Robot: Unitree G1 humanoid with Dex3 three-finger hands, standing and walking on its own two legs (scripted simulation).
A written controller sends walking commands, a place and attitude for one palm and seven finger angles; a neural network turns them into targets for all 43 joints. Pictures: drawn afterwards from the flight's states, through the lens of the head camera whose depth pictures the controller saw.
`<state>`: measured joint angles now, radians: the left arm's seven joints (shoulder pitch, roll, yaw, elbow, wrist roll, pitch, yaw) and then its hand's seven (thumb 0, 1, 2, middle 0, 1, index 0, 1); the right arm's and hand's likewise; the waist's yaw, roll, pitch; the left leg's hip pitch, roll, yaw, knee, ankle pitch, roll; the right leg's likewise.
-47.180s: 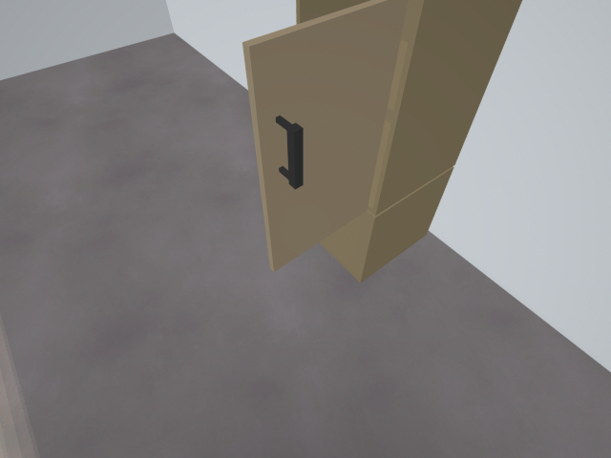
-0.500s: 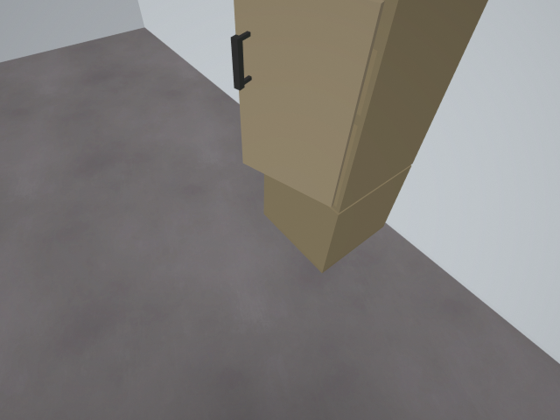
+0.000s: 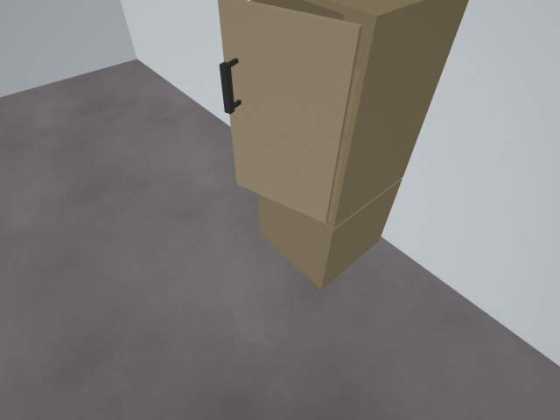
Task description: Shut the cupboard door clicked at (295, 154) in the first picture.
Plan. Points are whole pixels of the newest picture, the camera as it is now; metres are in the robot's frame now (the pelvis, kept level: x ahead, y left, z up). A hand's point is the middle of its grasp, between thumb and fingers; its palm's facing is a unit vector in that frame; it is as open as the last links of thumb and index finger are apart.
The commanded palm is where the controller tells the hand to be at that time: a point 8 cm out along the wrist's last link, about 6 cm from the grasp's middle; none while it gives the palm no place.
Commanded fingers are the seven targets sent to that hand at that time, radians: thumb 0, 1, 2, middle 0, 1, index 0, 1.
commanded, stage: let the arm hang, fingers relaxed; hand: left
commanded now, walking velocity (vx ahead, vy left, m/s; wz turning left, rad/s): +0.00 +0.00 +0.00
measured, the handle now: (231, 86) +0.90 +0.18 +0.04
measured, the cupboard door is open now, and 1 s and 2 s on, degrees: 17 17 17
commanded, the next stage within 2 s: look to check the result in 0.08 s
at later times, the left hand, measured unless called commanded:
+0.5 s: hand out of the picture -0.02 +0.17 -0.17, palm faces +0.02 -0.98 -0.21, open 7.4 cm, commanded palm none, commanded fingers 0.00 0.90 0.90 -0.20 -0.30 -0.20 -0.30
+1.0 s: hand out of the picture +0.01 +0.18 -0.18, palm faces +0.11 -0.97 -0.22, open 7.4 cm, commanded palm none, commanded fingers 0.00 0.90 0.90 -0.20 -0.30 -0.20 -0.30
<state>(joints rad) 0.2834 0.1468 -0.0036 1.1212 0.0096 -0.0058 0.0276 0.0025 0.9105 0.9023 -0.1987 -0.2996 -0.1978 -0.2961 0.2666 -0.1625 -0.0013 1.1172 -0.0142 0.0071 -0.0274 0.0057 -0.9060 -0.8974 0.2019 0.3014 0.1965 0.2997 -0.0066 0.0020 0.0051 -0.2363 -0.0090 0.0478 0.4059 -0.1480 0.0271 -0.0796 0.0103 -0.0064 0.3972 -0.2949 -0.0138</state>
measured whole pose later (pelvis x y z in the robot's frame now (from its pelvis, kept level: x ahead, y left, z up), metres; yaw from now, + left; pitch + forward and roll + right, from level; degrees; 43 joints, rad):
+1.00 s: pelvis +0.01 -0.01 -0.01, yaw +5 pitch -1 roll -1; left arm 0.27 0.16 0.03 1.06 0.01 0.01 0.04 0.00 0.91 0.90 -0.20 -0.30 -0.20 -0.30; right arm 0.26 -0.18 -0.02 1.08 -0.02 0.05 -0.02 0.01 -0.91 -0.90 0.20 0.30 0.20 0.30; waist -0.02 0.01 0.06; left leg -0.32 -0.01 0.00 0.59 -0.24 0.01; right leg -0.09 0.01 -0.09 0.49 -0.37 -0.03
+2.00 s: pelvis +0.01 -0.04 -0.02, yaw +41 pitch +1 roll +1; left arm 0.21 0.24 0.07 0.90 0.02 0.07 0.02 0.01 0.91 0.90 -0.20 -0.30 -0.20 -0.30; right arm 0.12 -0.21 -0.05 0.87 -0.03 0.04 0.00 0.01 -0.91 -0.90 0.20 0.30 0.20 0.30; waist 0.01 -0.03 0.13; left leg -0.32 -0.01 -0.01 0.60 -0.30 -0.01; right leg -0.44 -0.09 -0.05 1.03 -0.51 0.06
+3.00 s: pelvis +0.18 +0.20 -0.02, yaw +74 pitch +1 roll +1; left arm 0.13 0.17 0.05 0.85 0.03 -0.06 -0.02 0.00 0.91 0.90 -0.20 -0.30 -0.20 -0.30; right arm 0.33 -0.21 -0.07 1.04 -0.02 0.00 0.01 0.01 -0.91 -0.90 0.20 0.30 0.20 0.30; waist -0.04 0.04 0.09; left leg -0.36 -0.01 -0.03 1.16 -0.45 0.03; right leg -0.36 -0.08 -0.15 0.62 -0.27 -0.02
